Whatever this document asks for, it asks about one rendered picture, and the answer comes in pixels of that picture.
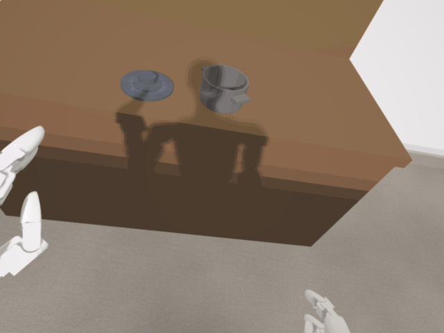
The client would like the pot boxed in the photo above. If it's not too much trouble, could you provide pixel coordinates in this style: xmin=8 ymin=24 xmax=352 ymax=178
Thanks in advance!
xmin=199 ymin=65 xmax=250 ymax=114

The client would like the left robot hand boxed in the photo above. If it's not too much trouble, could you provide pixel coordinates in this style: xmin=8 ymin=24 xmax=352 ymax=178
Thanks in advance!
xmin=0 ymin=126 xmax=48 ymax=277

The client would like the knob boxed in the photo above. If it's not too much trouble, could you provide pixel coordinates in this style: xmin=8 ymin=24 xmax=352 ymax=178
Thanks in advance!
xmin=138 ymin=71 xmax=156 ymax=85

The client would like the lid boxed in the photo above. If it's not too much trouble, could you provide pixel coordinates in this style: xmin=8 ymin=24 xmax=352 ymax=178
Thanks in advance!
xmin=120 ymin=70 xmax=173 ymax=102

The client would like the right robot hand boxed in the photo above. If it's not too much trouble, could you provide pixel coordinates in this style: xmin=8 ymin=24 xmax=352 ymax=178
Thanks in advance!
xmin=304 ymin=289 xmax=350 ymax=333

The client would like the table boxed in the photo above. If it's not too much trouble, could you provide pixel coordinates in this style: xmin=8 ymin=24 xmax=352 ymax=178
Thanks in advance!
xmin=0 ymin=0 xmax=412 ymax=247

